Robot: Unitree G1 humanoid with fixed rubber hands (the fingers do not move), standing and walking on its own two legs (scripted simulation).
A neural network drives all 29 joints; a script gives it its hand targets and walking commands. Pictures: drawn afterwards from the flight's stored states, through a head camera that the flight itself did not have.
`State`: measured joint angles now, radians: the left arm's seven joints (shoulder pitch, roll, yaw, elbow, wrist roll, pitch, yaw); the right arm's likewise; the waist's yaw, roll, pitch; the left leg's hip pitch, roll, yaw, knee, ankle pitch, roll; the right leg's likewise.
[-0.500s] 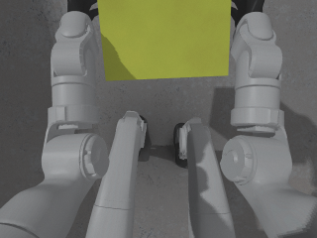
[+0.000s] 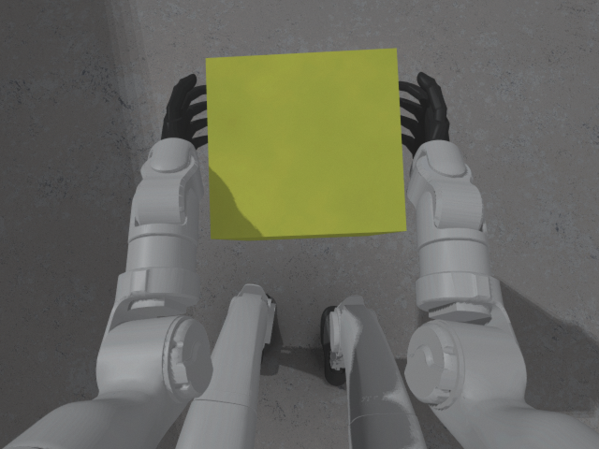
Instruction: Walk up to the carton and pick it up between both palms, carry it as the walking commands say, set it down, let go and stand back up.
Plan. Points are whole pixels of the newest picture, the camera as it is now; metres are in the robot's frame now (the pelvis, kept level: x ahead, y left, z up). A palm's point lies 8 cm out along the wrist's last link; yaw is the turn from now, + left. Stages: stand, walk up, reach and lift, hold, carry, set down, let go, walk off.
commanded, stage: reach and lift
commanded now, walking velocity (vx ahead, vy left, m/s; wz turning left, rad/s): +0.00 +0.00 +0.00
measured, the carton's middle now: (305, 167) +0.45 +0.03 -0.12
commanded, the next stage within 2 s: none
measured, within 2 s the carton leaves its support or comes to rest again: neither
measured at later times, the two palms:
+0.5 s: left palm (155, 132) +0.42 +0.18 +0.04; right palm (457, 134) +0.45 -0.12 +0.04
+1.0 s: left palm (123, 122) +0.40 +0.17 +0.11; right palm (510, 124) +0.42 -0.12 +0.12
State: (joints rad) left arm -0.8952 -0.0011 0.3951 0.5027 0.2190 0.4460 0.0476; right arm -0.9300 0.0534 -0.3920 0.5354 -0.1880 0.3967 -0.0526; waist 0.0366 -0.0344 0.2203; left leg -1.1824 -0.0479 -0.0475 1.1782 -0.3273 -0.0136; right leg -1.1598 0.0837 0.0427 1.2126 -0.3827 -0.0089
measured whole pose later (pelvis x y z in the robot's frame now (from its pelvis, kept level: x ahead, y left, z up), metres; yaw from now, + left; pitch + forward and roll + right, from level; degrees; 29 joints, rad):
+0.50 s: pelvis +0.07 +0.01 +0.07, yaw -1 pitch +20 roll +0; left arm -0.51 -0.14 0.40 0.45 0.30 0.39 0.03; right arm -0.56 0.16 -0.39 0.53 -0.26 0.32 0.00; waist 0.04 -0.03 -0.05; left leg -0.88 -0.04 -0.04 0.81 -0.27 0.01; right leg -0.85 0.07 0.08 0.83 -0.31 -0.01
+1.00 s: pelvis +0.09 +0.01 +0.11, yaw +0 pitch +5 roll +0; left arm -0.36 -0.15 0.32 0.40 0.29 0.51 0.03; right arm -0.42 0.17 -0.32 0.46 -0.27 0.45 0.00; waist 0.03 -0.02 -0.01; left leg -0.42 -0.04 -0.05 0.54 -0.21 0.01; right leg -0.39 0.05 0.09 0.57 -0.26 -0.01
